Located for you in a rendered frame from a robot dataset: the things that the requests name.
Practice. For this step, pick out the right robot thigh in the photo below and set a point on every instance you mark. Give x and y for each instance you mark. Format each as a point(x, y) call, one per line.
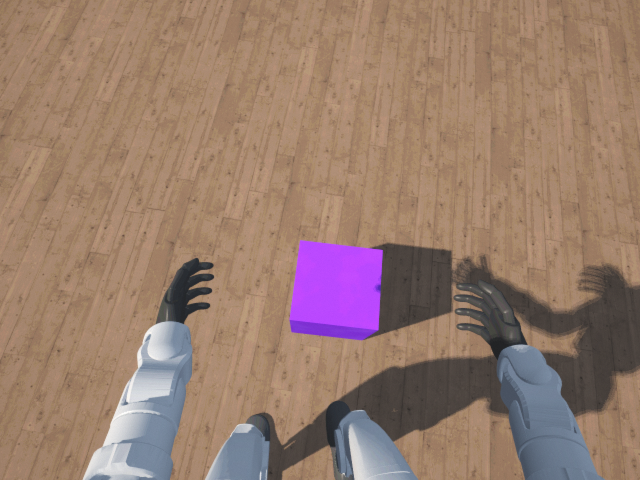
point(366, 451)

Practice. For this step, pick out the left robot hand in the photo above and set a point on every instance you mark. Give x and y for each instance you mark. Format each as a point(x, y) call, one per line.
point(174, 304)

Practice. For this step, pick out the right robot forearm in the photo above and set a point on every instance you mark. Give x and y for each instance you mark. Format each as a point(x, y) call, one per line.
point(547, 438)

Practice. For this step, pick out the left robot forearm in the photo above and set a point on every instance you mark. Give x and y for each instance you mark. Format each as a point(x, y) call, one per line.
point(139, 442)

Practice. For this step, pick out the carton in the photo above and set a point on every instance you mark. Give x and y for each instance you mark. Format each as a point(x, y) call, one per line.
point(336, 291)

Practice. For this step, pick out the right robot foot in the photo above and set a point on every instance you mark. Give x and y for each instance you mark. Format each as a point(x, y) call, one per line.
point(335, 412)

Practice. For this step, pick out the right robot hand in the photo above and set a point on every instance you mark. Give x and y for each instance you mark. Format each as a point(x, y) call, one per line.
point(502, 329)

